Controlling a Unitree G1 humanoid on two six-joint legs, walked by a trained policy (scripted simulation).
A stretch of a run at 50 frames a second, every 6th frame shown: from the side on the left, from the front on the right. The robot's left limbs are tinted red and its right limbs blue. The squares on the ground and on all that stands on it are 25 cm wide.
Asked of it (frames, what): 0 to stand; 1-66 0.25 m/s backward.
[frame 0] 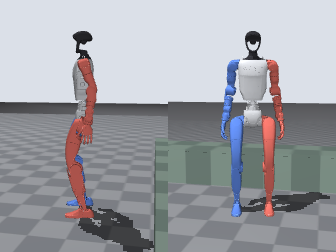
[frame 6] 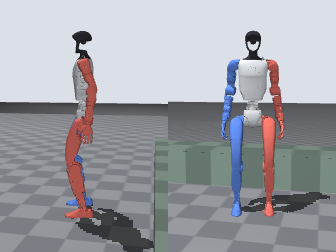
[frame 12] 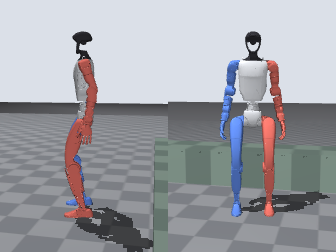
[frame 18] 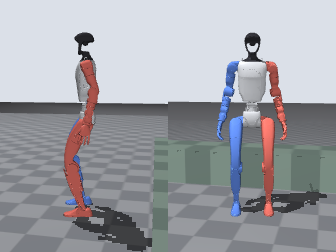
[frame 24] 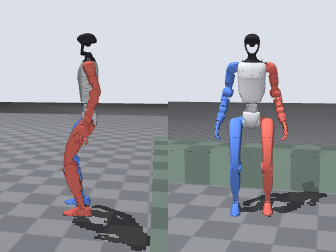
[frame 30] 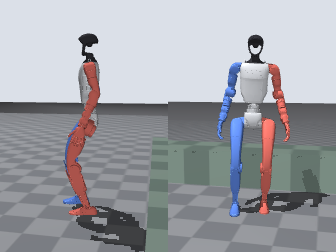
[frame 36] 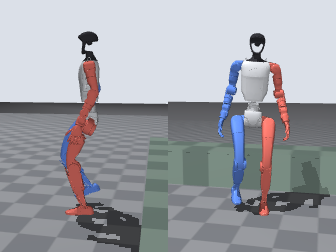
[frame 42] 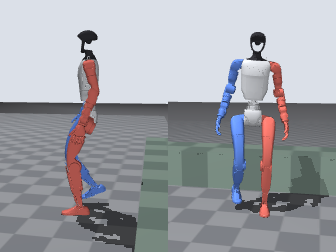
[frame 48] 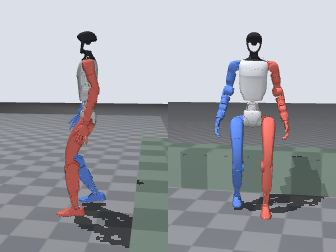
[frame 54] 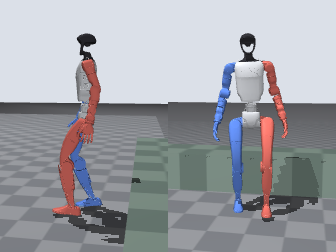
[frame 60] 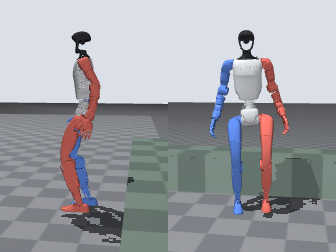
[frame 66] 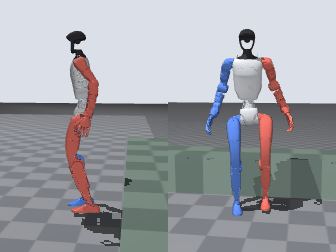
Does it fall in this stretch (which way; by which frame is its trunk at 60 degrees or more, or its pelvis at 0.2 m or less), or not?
no
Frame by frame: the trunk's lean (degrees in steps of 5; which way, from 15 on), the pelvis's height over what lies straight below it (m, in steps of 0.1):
0: 0, 0.8
6: 0, 0.8
12: 0, 0.8
18: 0, 0.8
24: 0, 0.8
30: 0, 0.8
36: 5, 0.8
42: 5, 0.8
48: 0, 0.8
54: 5, 0.8
60: 5, 0.8
66: 5, 0.8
